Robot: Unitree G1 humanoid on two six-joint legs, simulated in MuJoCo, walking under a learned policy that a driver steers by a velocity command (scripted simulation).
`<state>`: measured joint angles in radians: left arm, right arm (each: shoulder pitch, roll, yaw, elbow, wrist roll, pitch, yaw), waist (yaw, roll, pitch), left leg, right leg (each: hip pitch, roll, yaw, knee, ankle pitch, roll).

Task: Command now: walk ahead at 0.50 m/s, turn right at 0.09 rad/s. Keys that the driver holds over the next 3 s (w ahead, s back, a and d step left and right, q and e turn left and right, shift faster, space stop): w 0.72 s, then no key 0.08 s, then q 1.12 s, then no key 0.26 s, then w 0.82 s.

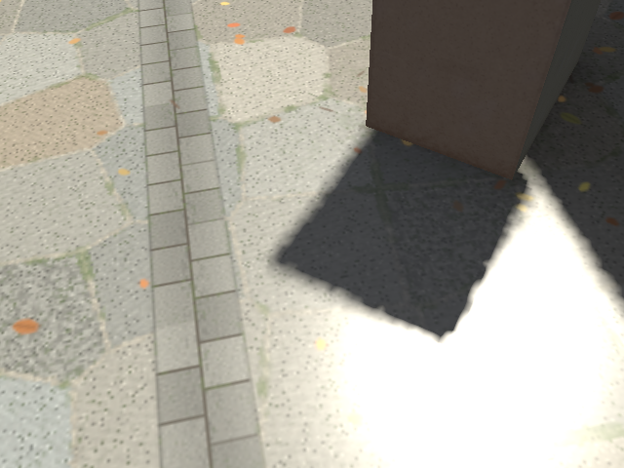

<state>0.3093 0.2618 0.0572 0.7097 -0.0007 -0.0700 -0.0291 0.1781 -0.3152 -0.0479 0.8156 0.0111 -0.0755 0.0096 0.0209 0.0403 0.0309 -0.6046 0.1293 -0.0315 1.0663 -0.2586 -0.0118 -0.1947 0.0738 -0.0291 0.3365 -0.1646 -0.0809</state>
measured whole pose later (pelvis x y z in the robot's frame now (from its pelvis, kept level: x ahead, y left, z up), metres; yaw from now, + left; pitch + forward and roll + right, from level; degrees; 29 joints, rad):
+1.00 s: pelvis +0.52 +0.01 -0.01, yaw +4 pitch +2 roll +0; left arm 0.11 0.24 0.04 0.77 0.02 -0.07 -0.01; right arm 0.25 -0.31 -0.06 0.89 0.02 0.00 -0.02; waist -0.02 0.04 0.06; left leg -0.47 0.04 -0.04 1.11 -0.49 -0.05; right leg -0.36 -0.01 -0.10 0.44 -0.11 -0.05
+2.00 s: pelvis +0.61 +0.04 +0.00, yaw +38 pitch +1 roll +1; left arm 0.13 0.27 0.06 0.85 0.01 0.00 0.04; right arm 0.18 -0.36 -0.11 0.69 0.02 0.06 -0.03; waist 0.02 0.05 0.06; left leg -0.51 -0.04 -0.09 1.07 -0.41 -0.08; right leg -0.21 -0.03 -0.04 0.42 -0.23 -0.01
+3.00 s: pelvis +0.82 +0.20 +0.00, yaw +41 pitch +2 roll +0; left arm 0.38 0.26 0.03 0.94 -0.01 -0.08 -0.01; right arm 0.11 -0.28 -0.06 0.71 0.01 -0.07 0.02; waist 0.09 0.05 0.02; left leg -0.67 0.10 -0.02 0.64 0.06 -0.01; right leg 0.04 0.06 -0.04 0.18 -0.25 -0.06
